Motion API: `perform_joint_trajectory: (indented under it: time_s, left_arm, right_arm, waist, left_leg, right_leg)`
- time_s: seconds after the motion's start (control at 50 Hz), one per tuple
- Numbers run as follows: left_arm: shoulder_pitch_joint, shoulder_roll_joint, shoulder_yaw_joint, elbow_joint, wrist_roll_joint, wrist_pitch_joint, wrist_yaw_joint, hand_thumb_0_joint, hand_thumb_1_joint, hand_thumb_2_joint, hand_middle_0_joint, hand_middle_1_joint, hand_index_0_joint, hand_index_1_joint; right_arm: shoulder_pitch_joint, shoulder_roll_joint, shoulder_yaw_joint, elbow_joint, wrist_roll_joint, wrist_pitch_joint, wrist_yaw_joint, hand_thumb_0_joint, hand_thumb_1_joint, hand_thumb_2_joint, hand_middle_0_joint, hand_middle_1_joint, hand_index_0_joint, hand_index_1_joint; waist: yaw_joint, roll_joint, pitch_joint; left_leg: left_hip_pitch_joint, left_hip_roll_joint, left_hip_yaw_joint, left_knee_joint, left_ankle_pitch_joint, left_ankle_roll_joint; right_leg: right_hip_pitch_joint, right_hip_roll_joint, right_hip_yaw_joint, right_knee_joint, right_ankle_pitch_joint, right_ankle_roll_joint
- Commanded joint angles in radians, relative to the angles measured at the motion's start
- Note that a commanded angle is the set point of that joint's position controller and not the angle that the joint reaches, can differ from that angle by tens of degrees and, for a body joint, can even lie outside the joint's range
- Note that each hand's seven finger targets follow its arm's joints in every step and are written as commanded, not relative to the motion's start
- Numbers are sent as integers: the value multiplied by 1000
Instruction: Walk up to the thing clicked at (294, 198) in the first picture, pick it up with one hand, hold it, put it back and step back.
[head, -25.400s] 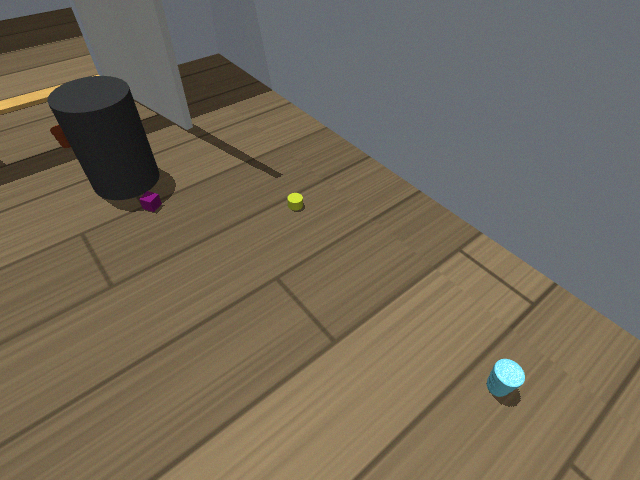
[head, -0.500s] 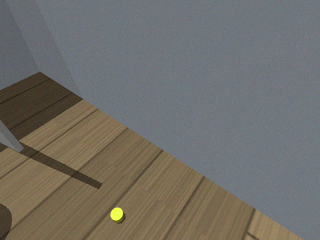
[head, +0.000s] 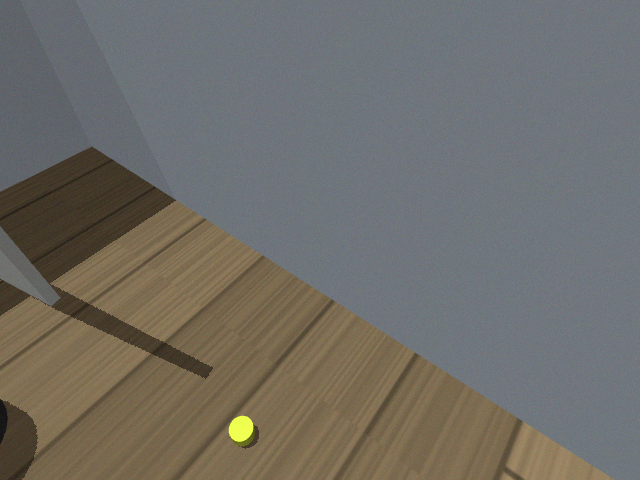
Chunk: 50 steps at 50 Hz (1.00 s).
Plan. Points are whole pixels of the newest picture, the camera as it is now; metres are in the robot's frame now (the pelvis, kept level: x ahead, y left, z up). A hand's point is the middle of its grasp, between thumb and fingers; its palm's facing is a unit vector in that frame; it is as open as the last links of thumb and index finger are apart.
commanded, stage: stand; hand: left
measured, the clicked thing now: (242, 431) +0.41 +0.24 -0.76
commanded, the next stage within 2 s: walk up in 1.00 s
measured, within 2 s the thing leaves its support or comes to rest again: neither
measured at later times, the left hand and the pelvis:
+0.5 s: hand out of the picture +0.07 +0.24 -0.15, palm faces -0.03 -0.94 -0.35, open 7.3 cm; pelvis -0.01 -0.01 +0.00, yaw -1 degrees
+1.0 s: hand out of the picture +0.06 +0.23 -0.15, palm faces -0.05 -0.94 -0.35, open 7.3 cm; pelvis -0.01 -0.02 +0.00, yaw -1 degrees
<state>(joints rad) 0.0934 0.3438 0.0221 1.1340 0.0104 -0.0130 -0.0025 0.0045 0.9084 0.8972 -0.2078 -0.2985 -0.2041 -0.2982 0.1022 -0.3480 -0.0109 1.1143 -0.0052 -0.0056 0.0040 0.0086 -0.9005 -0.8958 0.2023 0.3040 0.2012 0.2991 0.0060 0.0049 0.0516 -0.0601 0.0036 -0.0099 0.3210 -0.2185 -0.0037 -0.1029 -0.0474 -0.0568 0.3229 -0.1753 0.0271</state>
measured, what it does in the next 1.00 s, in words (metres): stands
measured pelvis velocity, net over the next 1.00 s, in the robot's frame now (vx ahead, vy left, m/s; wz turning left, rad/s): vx -0.01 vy -0.02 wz -0.02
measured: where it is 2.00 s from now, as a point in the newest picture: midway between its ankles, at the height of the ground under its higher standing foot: outside the picture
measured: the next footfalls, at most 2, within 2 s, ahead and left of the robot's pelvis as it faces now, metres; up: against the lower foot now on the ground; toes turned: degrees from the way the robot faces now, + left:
right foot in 1.76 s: -0.18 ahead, -0.08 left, +0.00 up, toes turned -3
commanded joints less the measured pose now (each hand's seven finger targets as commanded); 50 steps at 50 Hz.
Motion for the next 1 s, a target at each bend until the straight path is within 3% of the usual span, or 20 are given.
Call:
perform_joint_trajectory:
  time_s: [0.0, 0.28, 0.42, 0.74, 0.82, 0.96, 0.98]
  left_arm:
    - [-45, 210, 28, -63, 0, -21, 13, 0, 900, 900, -200, -300, -200, -300]
    - [-35, 216, 20, -63, -1, -20, 9, 0, 900, 900, -200, -300, -200, -300]
    - [-25, 223, 18, -67, 1, -21, 9, 0, 900, 900, -200, -300, -200, -300]
    - [-20, 231, 13, -66, -3, -23, 8, 0, 900, 900, -200, -300, -200, -300]
    - [-21, 228, 12, -72, 0, -25, 9, 0, 900, 900, -200, -300, -200, -300]
    - [-13, 230, 10, -68, -3, -24, 8, 0, 900, 900, -200, -300, -200, -300]
    - [-14, 283, 65, -88, -15, -7, 17, 0, 900, 900, -200, -300, -200, -300]
  right_arm:
    - [-43, -209, -37, -64, -6, -23, -16, 0, -900, -900, 200, 300, 200, 300]
    - [-30, -207, -31, -49, -6, -24, -11, 0, -900, -900, 200, 300, 200, 300]
    - [-28, -217, -34, -48, -7, -27, -12, 0, -900, -900, 200, 300, 200, 300]
    - [0, -207, -31, -40, -8, -22, -6, 0, -900, -900, 200, 300, 200, 300]
    - [-6, -215, -33, -45, -9, -22, -8, 0, -900, -900, 200, 300, 200, 300]
    - [4, -213, -30, -41, -6, -21, -9, 0, -900, -900, 200, 300, 200, 300]
    - [-34, -257, -49, -52, 3, -1, -10, 0, -900, -900, 200, 300, 200, 300]
  waist:
    - [-3, -2, -74]
    - [-3, 2, -59]
    - [0, -4, -85]
    - [-5, -8, -45]
    - [-7, 4, -76]
    - [-6, -11, -63]
    - [11, -10, 61]
  left_leg:
    - [-37, 129, -77, -58, 274, 19]
    - [-50, 126, -78, -84, 157, 10]
    - [-20, 134, -78, -74, 185, 12]
    - [-57, 125, -74, -80, 99, 11]
    - [-42, 130, -70, -67, 132, 16]
    - [-46, 132, -68, -68, 129, 15]
    - [-122, 113, -75, 50, 310, 29]
  right_leg:
    - [62, -105, 89, -27, 231, -42]
    - [42, -101, 99, -48, 129, -46]
    - [31, -100, 102, -39, 147, -49]
    - [-3, -92, 117, -61, 69, -50]
    - [17, -100, 123, -49, 139, -53]
    - [11, -96, 124, -50, 136, -53]
    - [-64, -90, 129, 37, 355, -60]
